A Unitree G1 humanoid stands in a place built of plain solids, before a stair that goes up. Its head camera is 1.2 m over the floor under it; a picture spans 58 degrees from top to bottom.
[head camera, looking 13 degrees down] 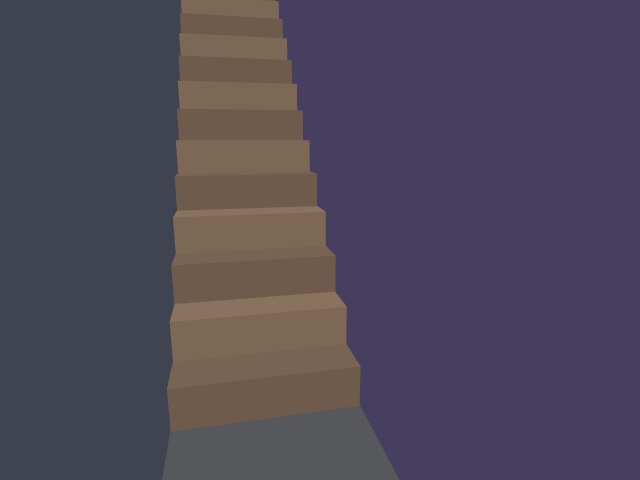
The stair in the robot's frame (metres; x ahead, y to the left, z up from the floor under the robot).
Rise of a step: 0.20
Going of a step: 0.23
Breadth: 0.84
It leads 13 degrees to the left of straight ahead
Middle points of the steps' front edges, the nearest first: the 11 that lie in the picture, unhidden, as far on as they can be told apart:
1.69 0.22 0.20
1.91 0.27 0.40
2.13 0.32 0.60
2.36 0.37 0.80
2.58 0.42 1.00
2.80 0.47 1.20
3.02 0.52 1.40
3.24 0.57 1.60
3.47 0.62 1.80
3.69 0.67 2.00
3.91 0.72 2.20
